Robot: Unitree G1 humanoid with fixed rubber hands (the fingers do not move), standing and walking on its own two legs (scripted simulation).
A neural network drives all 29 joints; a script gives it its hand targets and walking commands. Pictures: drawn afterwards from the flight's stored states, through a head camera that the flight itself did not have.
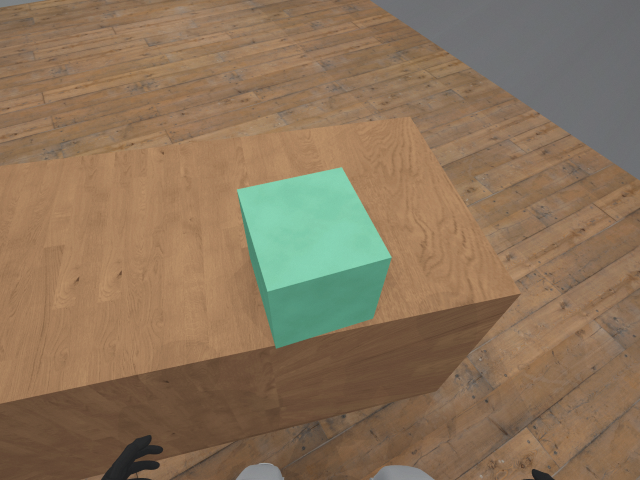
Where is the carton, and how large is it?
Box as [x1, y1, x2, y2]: [237, 167, 391, 348]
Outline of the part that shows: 341,167 237,189 250,259 276,348 372,318 391,257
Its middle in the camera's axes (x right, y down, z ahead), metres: -0.02 +0.03 +0.65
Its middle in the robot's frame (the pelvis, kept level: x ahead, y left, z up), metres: +0.45 +0.04 -0.07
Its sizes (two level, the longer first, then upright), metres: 0.195 0.178 0.188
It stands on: a pedestal, 0.60 m high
